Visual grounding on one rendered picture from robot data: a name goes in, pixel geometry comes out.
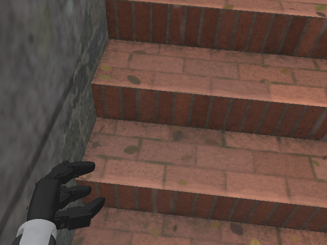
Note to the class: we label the robot left forearm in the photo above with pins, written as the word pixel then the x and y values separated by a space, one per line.
pixel 36 232

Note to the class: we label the robot left hand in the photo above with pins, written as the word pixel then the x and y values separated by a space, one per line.
pixel 49 196

